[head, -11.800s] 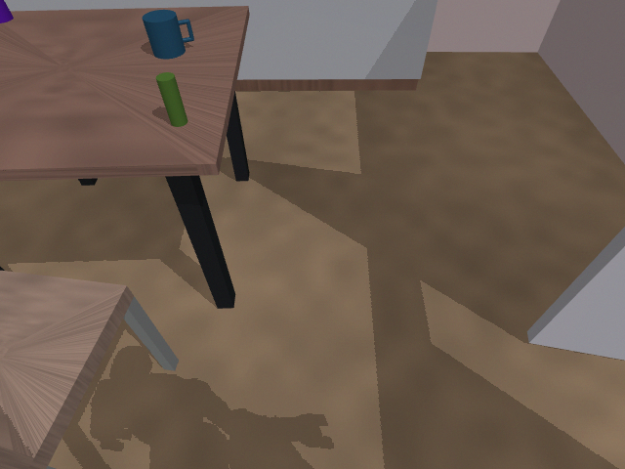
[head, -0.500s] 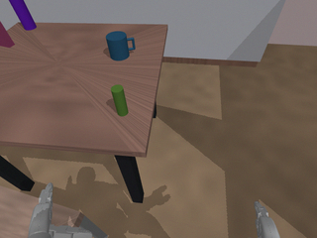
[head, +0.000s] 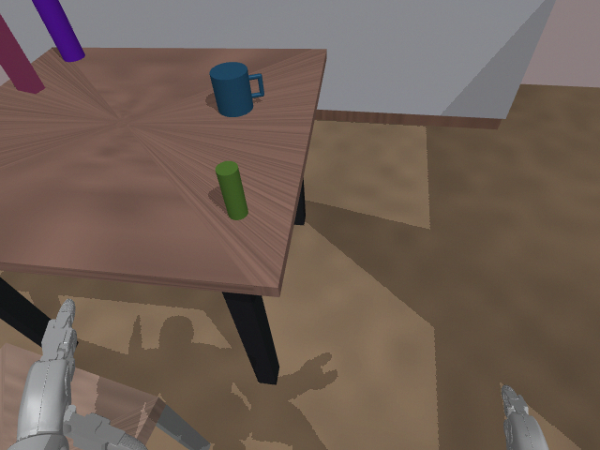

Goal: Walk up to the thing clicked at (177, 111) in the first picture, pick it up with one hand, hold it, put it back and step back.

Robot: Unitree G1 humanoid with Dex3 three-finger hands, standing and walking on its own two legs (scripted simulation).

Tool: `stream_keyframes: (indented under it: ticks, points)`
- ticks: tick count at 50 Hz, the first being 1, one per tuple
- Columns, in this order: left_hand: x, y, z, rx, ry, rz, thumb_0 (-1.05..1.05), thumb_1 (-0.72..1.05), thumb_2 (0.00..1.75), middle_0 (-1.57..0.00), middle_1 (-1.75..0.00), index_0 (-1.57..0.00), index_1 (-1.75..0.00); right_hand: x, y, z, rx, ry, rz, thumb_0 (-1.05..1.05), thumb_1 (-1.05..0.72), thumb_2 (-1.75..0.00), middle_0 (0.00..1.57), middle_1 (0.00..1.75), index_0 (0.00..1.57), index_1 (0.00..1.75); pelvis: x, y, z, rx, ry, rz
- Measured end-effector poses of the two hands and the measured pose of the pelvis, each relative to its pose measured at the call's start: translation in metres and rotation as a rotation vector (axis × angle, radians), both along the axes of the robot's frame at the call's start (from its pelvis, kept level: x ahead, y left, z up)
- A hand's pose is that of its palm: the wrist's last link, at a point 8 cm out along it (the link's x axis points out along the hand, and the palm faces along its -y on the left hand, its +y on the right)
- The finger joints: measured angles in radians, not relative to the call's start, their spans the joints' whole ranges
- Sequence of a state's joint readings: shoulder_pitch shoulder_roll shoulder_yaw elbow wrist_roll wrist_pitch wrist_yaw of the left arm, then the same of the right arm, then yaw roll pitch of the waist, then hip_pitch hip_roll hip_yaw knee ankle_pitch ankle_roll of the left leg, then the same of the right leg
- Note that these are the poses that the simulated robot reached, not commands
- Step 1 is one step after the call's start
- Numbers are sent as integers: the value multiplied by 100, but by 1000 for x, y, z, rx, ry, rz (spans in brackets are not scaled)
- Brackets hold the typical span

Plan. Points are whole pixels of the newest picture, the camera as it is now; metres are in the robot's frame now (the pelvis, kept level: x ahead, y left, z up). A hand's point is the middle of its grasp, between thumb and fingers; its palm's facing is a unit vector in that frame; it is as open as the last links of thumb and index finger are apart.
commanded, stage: rise first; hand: left
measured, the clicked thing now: (232, 191) +0.54 +0.16 +0.01
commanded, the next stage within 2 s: go down in 0.70 s
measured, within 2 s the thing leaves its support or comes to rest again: neither
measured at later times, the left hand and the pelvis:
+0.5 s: hand (95, 380) +0.18 +0.25 +0.08, palm faces +0.27 -0.87 -0.41, open 17.6 cm; pelvis -0.01 +0.00 +0.00, yaw +0 degrees
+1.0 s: hand (87, 363) +0.19 +0.25 +0.10, palm faces +0.29 -0.88 -0.36, open 17.6 cm; pelvis -0.01 +0.00 -0.01, yaw +1 degrees
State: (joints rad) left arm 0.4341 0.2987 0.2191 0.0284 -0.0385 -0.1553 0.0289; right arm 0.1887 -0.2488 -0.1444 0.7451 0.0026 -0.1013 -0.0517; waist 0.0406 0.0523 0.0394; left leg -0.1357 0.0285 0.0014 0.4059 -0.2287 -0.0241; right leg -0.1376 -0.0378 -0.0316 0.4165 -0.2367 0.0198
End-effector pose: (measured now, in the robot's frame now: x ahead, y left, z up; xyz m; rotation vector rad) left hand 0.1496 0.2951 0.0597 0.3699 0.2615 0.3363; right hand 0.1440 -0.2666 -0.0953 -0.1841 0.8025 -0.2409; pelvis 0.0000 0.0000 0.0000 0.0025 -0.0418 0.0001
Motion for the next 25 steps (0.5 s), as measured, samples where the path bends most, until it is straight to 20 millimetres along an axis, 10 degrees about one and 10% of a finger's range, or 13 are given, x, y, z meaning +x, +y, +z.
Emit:
stream_keyframes:
  ticks: [25]
  points:
    - [-8, -8, 39, 67, -158, -73, -1, -58, 4, -7, -5, -6, -7, -1, 6, 3, 18, -41, 4, -1, 50, -4, 6, 6, 5, 5, -6, 1, 0, 2, -12, 7]
